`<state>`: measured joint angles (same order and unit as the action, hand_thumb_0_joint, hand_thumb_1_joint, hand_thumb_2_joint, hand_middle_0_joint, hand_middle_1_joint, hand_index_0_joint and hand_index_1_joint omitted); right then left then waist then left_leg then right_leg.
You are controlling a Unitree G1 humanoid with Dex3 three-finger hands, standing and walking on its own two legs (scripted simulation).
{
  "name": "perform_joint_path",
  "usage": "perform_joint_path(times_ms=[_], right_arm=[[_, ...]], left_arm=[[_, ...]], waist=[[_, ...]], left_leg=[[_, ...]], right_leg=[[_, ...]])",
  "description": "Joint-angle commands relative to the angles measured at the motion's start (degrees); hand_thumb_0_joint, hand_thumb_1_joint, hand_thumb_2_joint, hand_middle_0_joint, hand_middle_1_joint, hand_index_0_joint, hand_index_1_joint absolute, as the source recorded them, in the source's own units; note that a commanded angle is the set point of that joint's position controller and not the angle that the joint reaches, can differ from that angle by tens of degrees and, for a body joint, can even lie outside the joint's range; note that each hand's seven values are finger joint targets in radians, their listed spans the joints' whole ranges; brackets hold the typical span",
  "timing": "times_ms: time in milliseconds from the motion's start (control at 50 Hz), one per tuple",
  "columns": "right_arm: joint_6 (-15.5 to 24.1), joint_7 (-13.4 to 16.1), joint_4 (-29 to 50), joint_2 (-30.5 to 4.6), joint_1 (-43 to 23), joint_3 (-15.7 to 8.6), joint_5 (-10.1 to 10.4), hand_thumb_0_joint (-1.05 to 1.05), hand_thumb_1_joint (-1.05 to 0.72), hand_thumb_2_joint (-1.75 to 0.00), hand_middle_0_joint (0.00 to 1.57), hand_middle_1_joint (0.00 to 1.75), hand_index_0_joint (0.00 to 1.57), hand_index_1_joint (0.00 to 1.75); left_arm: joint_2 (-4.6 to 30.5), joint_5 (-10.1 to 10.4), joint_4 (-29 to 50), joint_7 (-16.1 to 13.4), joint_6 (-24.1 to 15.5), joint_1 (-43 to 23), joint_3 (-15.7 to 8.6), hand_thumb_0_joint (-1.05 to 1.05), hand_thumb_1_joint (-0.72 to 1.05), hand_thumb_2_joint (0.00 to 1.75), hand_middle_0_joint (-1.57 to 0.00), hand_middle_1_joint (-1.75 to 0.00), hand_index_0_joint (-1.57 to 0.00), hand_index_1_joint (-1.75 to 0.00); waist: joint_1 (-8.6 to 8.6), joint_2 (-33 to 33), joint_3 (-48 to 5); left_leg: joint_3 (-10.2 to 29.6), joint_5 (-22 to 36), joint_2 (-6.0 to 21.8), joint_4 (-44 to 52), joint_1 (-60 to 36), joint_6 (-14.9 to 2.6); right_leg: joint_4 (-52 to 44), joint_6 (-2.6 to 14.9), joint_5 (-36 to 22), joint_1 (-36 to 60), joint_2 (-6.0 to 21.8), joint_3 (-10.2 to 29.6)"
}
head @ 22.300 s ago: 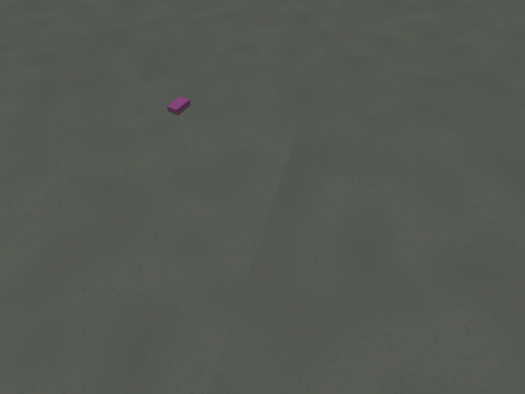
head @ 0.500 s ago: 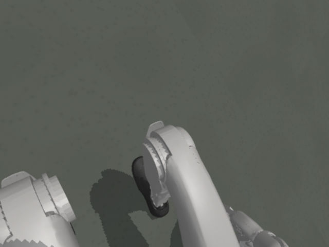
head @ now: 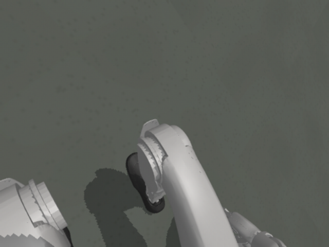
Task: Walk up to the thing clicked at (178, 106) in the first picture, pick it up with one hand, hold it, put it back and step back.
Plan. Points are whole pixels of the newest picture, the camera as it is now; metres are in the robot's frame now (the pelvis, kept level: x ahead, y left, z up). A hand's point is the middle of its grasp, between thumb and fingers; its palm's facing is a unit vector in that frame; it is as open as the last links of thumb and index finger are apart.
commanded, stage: rest palm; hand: left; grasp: from above
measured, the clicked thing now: out of the picture +0.47 +0.36 -0.29
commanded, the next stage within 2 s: close in 0.08 s
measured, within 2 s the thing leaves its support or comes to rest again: leaves its support in 1.92 s
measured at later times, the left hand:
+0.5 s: hand out of the picture +0.45 +0.35 -0.25, palm faces -0.43 -0.15 -0.89, open 13.4 cm
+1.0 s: hand out of the picture +0.45 +0.35 -0.25, palm faces -0.45 -0.16 -0.88, open 11.5 cm
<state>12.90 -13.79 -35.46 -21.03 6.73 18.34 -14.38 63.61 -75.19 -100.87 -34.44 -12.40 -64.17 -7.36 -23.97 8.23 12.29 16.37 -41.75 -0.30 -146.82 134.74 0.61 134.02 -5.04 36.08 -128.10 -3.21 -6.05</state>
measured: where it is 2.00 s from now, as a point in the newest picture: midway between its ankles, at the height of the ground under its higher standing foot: (110, 221)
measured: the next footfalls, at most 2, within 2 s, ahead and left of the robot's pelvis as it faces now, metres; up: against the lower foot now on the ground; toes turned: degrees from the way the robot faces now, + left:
none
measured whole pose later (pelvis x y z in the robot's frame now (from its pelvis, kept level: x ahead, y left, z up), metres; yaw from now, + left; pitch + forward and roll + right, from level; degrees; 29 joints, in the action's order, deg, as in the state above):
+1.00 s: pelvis +0.00 +0.00 +0.01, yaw +0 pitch +29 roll -17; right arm 10.8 -12.7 -34.4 -21.1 6.4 18.7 -14.0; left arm 64.5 -74.1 -98.2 -31.5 -13.3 -63.8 -6.3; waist -23.3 8.1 12.1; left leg 16.7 -41.8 -0.4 -145.7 134.4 0.4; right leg 132.5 -4.7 36.1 -127.1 -2.5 -6.8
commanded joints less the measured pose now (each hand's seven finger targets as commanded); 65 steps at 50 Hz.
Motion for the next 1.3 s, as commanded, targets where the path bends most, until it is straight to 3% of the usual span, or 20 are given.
perform_joint_path(times_ms=[0,20,140,180,400,420,600,660,680,760,800,840,900,1000,1060,1080,1160,1200,1240,1280], right_arm=[[-0.3,0.7,-1.6,-19.3,11.0,-5.0,0.5,0.0,-0.9,-0.9,0.2,0.3,0.2,0.3],[-0.6,0.6,-2.0,-19.5,11.8,-5.1,0.3,0.0,-0.9,-0.9,0.2,0.3,0.2,0.3],[-1.4,1.1,-1.0,-19.7,10.5,-5.9,0.4,0.0,-0.9,-0.9,0.2,0.3,0.2,0.3],[-1.9,1.3,-0.8,-20.4,11.1,-5.8,0.3,0.0,-0.89,-0.9,0.2,0.3,0.2,0.3],[-2.0,1.6,-0.7,-20.2,10.4,-5.7,0.1,0.0,-0.89,-0.9,0.2,0.3,0.2,0.3],[-1.9,1.5,-0.9,-19.9,10.5,-5.7,0.0,0.0,-0.89,-0.9,0.2,0.3,0.2,0.3],[-1.5,1.6,-0.3,-20.2,10.7,-5.4,0.5,0.0,-0.89,-0.9,0.2,0.3,0.2,0.3],[-1.3,1.8,1.0,-20.7,9.5,-5.8,0.7,0.0,-0.89,-0.9,0.2,0.3,0.2,0.3],[-1.3,2.0,0.0,-20.4,9.8,-5.6,0.9,0.0,-0.89,-0.9,0.2,0.3,0.2,0.3],[-1.9,2.1,0.2,-20.3,10.2,-5.7,0.5,0.0,-0.89,-0.9,0.2,0.3,0.2,0.3],[-2.0,2.2,0.2,-20.4,10.4,-5.7,0.5,0.0,-0.89,-0.9,0.2,0.3,0.2,0.3],[-2.3,2.0,0.0,-19.7,10.4,-5.3,0.5,0.0,-0.89,-0.9,0.2,0.3,0.2,0.3],[-2.5,1.9,-0.1,-19.9,11.3,-5.5,0.5,0.0,-0.89,-0.9,0.2,0.3,0.2,0.3],[-2.5,1.5,-0.3,-19.4,11.2,-4.9,0.5,0.0,-0.89,-0.9,0.2,0.3,0.2,0.3],[-2.7,1.7,-0.1,-19.7,11.4,-5.1,0.3,0.0,-0.89,-0.9,0.2,0.3,0.2,0.3],[-2.7,1.7,0.0,-20.5,11.4,-5.6,0.1,0.0,-0.89,-0.9,0.2,0.3,0.2,0.3],[-2.3,1.7,0.0,-19.6,10.9,-4.7,0.0,0.0,-0.89,-0.9,0.2,0.3,0.2,0.3],[-2.5,1.9,0.1,-20.2,11.1,-5.0,0.3,0.0,-0.89,-0.9,0.2,0.3,0.2,0.3],[-2.5,1.9,0.4,-20.0,10.7,-4.7,0.1,0.0,-0.89,-0.9,0.2,0.3,0.2,0.3],[-2.5,2.2,0.4,-20.6,10.6,-5.3,0.3,0.0,-0.89,-0.9,0.2,0.3,0.2,0.3]], left_arm=[[14.6,2.0,6.2,-1.5,0.1,-12.0,-1.0,0.0,-0.6,1.05,-0.07,-0.97,-0.03,-1.02],[15.4,1.9,8.3,-1.3,-0.1,-13.2,-1.8,0.0,-0.6,1.04,-0.07,-0.97,-0.03,-1.01],[12.9,2.9,5.9,0.7,-0.7,-10.5,0.3,0.0,-0.58,1.05,-0.08,-1.0,-0.04,-1.04],[14.6,2.5,8.7,0.6,-1.5,-11.7,-0.6,0.0,-0.52,1.03,-0.11,-0.97,-0.07,-1.01],[13.5,0.8,9.6,-1.4,-2.9,-15.4,0.9,0.0,-0.38,0.91,-0.17,-0.94,-0.17,-0.95],[12.5,0.2,6.4,-1.3,-2.2,-13.6,1.7,0.0,-0.37,0.89,-0.18,-0.93,-0.18,-0.93],[14.2,1.4,5.4,-1.0,-0.1,-12.1,0.4,0.0,-0.28,0.83,-0.25,-0.88,-0.25,-0.88],[15.0,2.0,11.0,-0.8,-0.5,-16.8,0.4,0.0,-0.24,0.82,-0.27,-0.89,-0.28,-0.88],[15.0,2.1,6.3,-0.5,0.0,-13.8,0.3,0.0,-0.23,0.81,-0.27,-0.89,-0.28,-0.88],[13.8,2.3,9.0,0.1,-0.8,-14.1,1.1,0.0,-0.19,0.78,-0.3,-0.86,-0.31,-0.85],[15.1,2.1,9.3,0.2,-0.9,-14.2,0.3,0.0,-0.15,0.78,-0.32,-0.88,-0.34,-0.86],[13.3,2.0,5.6,0.8,-0.7,-10.5,0.8,0.0,-0.12,0.77,-0.34,-0.88,-0.36,-0.86],[14.2,1.6,9.7,0.9,-1.3,-12.5,0.5,0.0,-0.07,0.75,-0.37,-0.87,-0.4,-0.84],[13.8,1.5,9.1,1.0,-1.5,-12.5,0.4,0.0,0.02,0.72,-0.4,-0.89,-0.45,-0.84],[14.0,1.2,7.4,0.7,-1.5,-12.1,0.7,0.0,0.07,0.71,-0.45,-0.87,-0.49,-0.82],[14.9,1.1,11.0,0.5,-1.9,-14.3,0.1,0.0,0.08,0.72,-0.46,-0.87,-0.5,-0.82],[13.5,1.0,6.3,1.1,-1.7,-11.5,0.9,0.0,0.14,0.72,-0.51,-0.85,-0.55,-0.81],[15.6,0.8,9.1,0.7,-1.9,-12.8,0.0,0.0,0.18,0.71,-0.54,-0.84,-0.58,-0.8],[14.4,0.9,6.3,0.9,-1.7,-12.0,0.6,0.0,0.21,0.71,-0.57,-0.83,-0.61,-0.79],[15.5,1.3,9.1,0.6,-2.1,-13.6,0.2,0.0,0.24,0.7,-0.6,-0.8,-0.64,-0.77]], waist=[[-2.85,-33.2,-38.6],[-2.79,-34.6,-39.6],[-2.45,-32.2,-35.7],[-2.34,-32.4,-37.7],[-3.35,-34.7,-37.4],[-3.38,-34.4,-36.4],[-3.24,-31.8,-36.2],[-3.01,-34.4,-39.0],[-3.04,-33.2,-37.3],[-3.27,-33.3,-38.2],[-2.66,-33.8,-37.6],[-2.73,-33.0,-36.2],[-2.73,-34.2,-37.5],[-2.92,-34.1,-37.5],[-3.38,-33.2,-36.3],[-3.18,-33.8,-37.5],[-3.53,-31.8,-34.0],[-3.02,-33.1,-36.0],[-3.49,-31.6,-34.9],[-3.28,-31.7,-36.0]], left_leg=[[-5.9,17.6,2.8,15.5,-31.6,-0.06],[-5.8,18.9,2.8,15.4,-32.2,0.08],[-6.6,13.5,2.3,16.5,-29.2,-0.34],[-6.0,15.2,2.4,16.5,-30.1,-0.23],[-5.5,16.7,2.7,17.1,-32.7,0.29],[-6.0,16.0,2.6,16.7,-32.5,0.09],[-5.9,14.2,2.7,17.3,-30.6,-0.27],[-5.8,15.2,2.7,17.6,-32.4,0.07],[-5.8,13.3,2.7,17.6,-31.7,-0.07],[-6.1,14.4,2.6,17.4,-31.1,-0.08],[-5.8,14.4,2.6,17.5,-31.2,0.09],[-5.7,14.5,2.7,17.6,-30.9,0.16],[-5.7,16.9,2.7,17.2,-32.3,0.21],[-5.3,18.7,2.9,16.8,-33.5,0.43],[-6.0,16.6,2.6,16.9,-31.4,-0.02],[-6.0,17.3,2.6,16.7,-31.6,-0.02],[-6.0,13.9,2.6,16.8,-30.2,0.01],[-5.7,14.9,2.7,17.1,-31.3,-0.03],[-5.6,13.7,2.7,17.0,-30.0,-0.14],[-5.4,13.5,2.8,17.3,-30.4,-0.06]], right_leg=[[-8.6,5.23,-16.3,20.9,-0.6,-9.4],[-8.5,5.31,-16.9,20.8,-0.5,-9.5],[-9.8,5.55,-12.9,20.5,-1.0,-9.4],[-9.8,5.57,-14.0,21.0,-0.9,-9.9],[-9.0,5.49,-15.5,19.2,-0.7,-10.5],[-9.2,5.54,-15.1,19.3,-0.7,-10.2],[-10.2,5.25,-13.8,19.9,-0.6,-9.6],[-9.6,5.61,-14.4,19.9,-0.3,-9.7],[-9.7,5.66,-13.0,19.9,-0.4,-9.6],[-10.3,5.46,-14.0,21.0,-0.7,-9.5],[-10.0,5.69,-13.7,20.1,-0.6,-9.8],[-9.8,5.7,-13.5,19.7,-0.6,-9.9],[-9.8,5.53,-15.3,20.3,-0.7,-9.8],[-9.3,5.63,-15.8,19.3,-0.5,-10.1],[-9.9,5.54,-15.1,20.7,-0.7,-9.7],[-10.1,5.51,-15.7,20.7,-0.7,-9.9],[-10.0,5.48,-12.7,19.0,-0.6,-9.9],[-10.0,5.47,-13.5,19.4,-0.5,-9.6],[-9.8,5.58,-12.6,19.0,-0.5,-9.8],[-10.1,5.4,-12.8,19.2,-0.6,-9.9]])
